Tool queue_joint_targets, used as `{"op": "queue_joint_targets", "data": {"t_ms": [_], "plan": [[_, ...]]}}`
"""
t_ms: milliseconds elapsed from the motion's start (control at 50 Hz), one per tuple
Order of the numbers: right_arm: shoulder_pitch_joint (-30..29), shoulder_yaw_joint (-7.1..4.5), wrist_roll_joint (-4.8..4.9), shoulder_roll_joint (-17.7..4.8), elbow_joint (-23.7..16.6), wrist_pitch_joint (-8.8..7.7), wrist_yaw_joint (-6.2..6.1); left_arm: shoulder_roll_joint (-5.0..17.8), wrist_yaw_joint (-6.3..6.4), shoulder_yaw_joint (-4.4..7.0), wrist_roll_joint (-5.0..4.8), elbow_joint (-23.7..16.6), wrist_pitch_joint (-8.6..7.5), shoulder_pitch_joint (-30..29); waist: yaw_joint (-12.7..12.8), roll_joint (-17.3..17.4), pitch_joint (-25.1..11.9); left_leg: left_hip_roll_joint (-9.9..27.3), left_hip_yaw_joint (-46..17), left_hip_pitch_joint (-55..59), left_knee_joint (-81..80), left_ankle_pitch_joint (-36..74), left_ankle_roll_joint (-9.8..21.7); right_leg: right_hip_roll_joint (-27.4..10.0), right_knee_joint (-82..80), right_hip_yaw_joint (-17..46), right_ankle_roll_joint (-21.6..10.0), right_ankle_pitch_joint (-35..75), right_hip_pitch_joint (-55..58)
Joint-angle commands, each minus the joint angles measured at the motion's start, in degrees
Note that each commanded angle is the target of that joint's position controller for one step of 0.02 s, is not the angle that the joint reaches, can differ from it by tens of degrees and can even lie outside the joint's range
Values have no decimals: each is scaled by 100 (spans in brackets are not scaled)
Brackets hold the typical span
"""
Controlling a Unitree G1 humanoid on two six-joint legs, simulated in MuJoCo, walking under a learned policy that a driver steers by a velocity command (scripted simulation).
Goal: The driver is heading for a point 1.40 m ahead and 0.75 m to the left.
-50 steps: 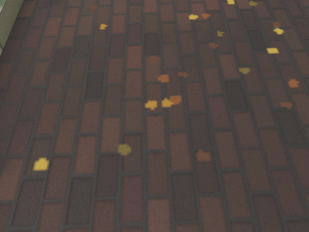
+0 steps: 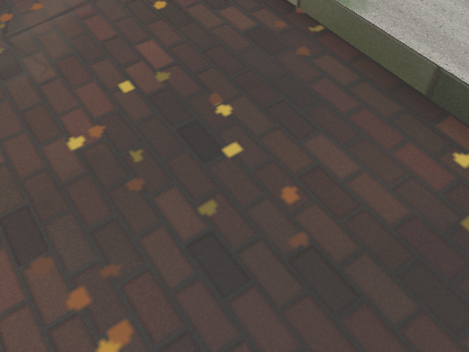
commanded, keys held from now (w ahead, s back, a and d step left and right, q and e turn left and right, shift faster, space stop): w+q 1.00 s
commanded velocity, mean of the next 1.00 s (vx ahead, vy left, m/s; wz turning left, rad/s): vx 0.50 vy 0.00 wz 0.42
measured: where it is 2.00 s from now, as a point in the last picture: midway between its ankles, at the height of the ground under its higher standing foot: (109, 196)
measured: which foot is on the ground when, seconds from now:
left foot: up 0.00-0.42, down 0.44-0.92, up 0.94-1.00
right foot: down 0.00-0.46, up 0.48-0.88, down 0.90-1.00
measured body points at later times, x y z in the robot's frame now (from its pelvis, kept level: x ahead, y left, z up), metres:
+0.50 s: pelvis +0.29 +0.05 -0.01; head +0.34 +0.06 +0.43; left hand +0.29 +0.34 -0.13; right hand +0.53 -0.16 -0.11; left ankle +0.38 +0.14 -0.73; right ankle +0.10 -0.08 -0.65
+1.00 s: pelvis +0.59 +0.08 +0.00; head +0.62 +0.09 +0.45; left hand +0.62 +0.40 -0.08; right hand +0.80 -0.13 -0.11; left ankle +0.42 +0.14 -0.65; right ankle +0.71 +0.02 -0.73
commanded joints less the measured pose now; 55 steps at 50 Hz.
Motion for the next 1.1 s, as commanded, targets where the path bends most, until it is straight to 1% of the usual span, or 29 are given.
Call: {"op": "queue_joint_targets", "data": {"t_ms": [20,60,100,200,260,340,400,420,440,460,480,500,520,540,560,580,640,720,800,840,880,900,920,940,960,980,1000,1060,1100], "plan": [[-53,-147,-27,-699,-393,-102,18,564,44,151,120,-146,-190,422,207,-493,-773,530,-470,-1740,64,813,65,-1608,-1883,1946,-948,795,1875],[188,-132,-20,-532,-245,62,23,551,57,152,127,-27,-302,347,69,-474,-697,536,-451,-1491,-129,1101,-43,-1539,-2205,1462,-948,1171,1488],[-9,-120,-25,-430,-268,164,-5,620,87,174,167,133,-384,403,96,-360,-418,463,-552,-1755,-482,1559,-149,-1477,-2415,958,-872,1446,1344],[-600,-93,-46,-264,-412,92,65,631,198,144,187,366,-409,484,321,-363,-135,138,-532,-1911,-2160,3186,-166,-1244,-2593,-8,-475,1650,1592],[-1085,-11,-54,-102,-596,66,170,713,240,161,143,570,-375,732,553,-275,76,61,-283,-1977,-2866,3447,-53,-1396,-2641,-252,-360,1838,2009],[-1511,35,-79,-52,-940,46,355,811,287,206,78,791,-176,1003,661,-242,156,-96,35,-2425,-3323,2658,198,-1719,-2081,-433,-348,2985,3073],[-1088,-82,-86,-300,-1046,101,411,1052,397,264,55,744,-24,841,272,-616,-375,-604,556,-1543,-3263,1693,526,-1752,-933,-648,-180,5835,3352],[-522,-189,-81,-515,-965,128,385,1123,432,275,62,724,19,773,-58,-684,-717,-787,606,-789,-3258,1527,678,-1703,-128,-701,-103,6322,3206],[368,-351,-78,-820,-796,139,304,1123,460,260,31,686,25,626,-589,-522,-1152,-902,439,612,-3697,1904,918,-1493,1126,-819,66,5885,2538],[1057,-479,-66,-1304,-699,212,165,802,450,134,166,584,-67,825,-723,383,-1761,134,-1142,2378,-3706,2276,1316,-1063,2966,-832,282,3014,1060],[768,-485,-48,-1472,-853,167,161,197,297,-66,212,383,-257,1303,-121,1508,-2405,1436,-4542,4183,-4456,1522,2619,321,4987,81,654,-2101,-1370],[860,-374,-67,-1029,-878,154,162,782,159,44,33,345,-486,742,-570,667,-2547,1367,-4548,4269,-4911,929,2404,-51,5184,1086,484,-1991,-1976],[650,-317,-93,-802,-903,126,140,865,105,52,-155,135,-588,250,-527,330,-1699,1169,-3662,3567,-5010,957,2110,-320,4817,1002,371,-1534,-2193],[304,-293,-91,-734,-939,95,149,729,132,20,-85,92,-632,88,-226,-297,-1001,915,-3056,2583,-5109,1568,1927,-551,4185,886,364,-1217,-2097],[10,-239,-97,-541,-1006,75,132,780,178,66,72,133,-601,80,-35,-354,-754,706,-2598,1977,-5173,2218,1815,-729,3646,836,421,-1012,-1788],[-121,-209,-164,-507,-1104,77,104,770,177,84,120,141,-536,211,132,-164,-635,580,-2393,1492,-5295,2666,1829,-788,3496,828,498,-894,-1443],[-154,-249,-135,-638,-1116,73,20,575,218,36,183,120,-370,319,275,9,-520,377,-1896,737,-5469,3371,1825,-821,2619,613,828,-638,-1179],[75,-321,-63,-845,-1030,168,-106,298,205,-101,172,-80,-362,-561,-58,278,-448,-137,-1316,164,-5326,2867,1375,-488,695,423,1009,1035,-597],[455,-329,-24,-831,-900,256,-127,507,123,-35,44,-206,-437,-994,-244,451,-543,52,-1889,574,-4952,2034,1154,-260,-220,615,932,1429,-267],[446,-330,-32,-794,-899,271,-144,691,96,53,22,-193,-491,-886,-115,574,-554,228,-2295,897,-4624,1802,1052,-280,-422,743,769,1060,-111],[295,-295,-64,-652,-958,278,-138,849,116,173,30,-26,-549,-235,287,665,-706,99,-2368,850,-4050,1928,845,-311,-712,644,488,832,745],[294,-186,-106,-353,-1028,253,-114,1068,157,261,124,51,-582,432,610,406,-1267,-201,-2051,501,-2956,1760,643,-867,-663,1092,184,600,1880],[886,-53,-94,78,-1158,213,-111,1536,195,372,244,129,-551,1119,540,-862,-2118,-965,-1265,-1042,-1030,59,243,-2176,-853,3059,-533,-205,3857],[1158,-40,27,-147,-1254,178,-106,1511,135,396,128,320,-474,1396,472,-2061,-2273,-864,-1005,-2359,217,-1066,117,-2811,-1467,5084,-1025,-1903,4257],[806,-172,53,-672,-1142,203,-115,992,145,264,73,190,-452,1067,612,-1228,-1494,-536,-1119,-2710,715,-538,68,-2565,-1664,4510,-802,-2602,3645],[312,-217,-16,-790,-1220,239,-115,788,171,197,86,160,-402,803,641,-826,-947,-360,-888,-2708,754,-78,47,-2313,-1658,3545,-571,-2000,2967],[95,-225,-80,-727,-1275,256,-106,657,177,140,124,170,-375,569,542,-611,-614,-192,-830,-2538,545,269,34,-2055,-1750,2851,-490,-1209,2358],[109,-217,-22,-424,-1320,329,-28,470,203,86,137,294,-403,375,307,-835,-357,98,-698,-2054,79,688,13,-1686,-2116,1683,-447,-97,1606],[-28,-180,-41,-285,-1403,371,-19,598,202,134,119,407,-442,417,289,-705,-286,152,-650,-2182,-220,908,-52,-1735,-2296,1270,-567,372,1568]]}}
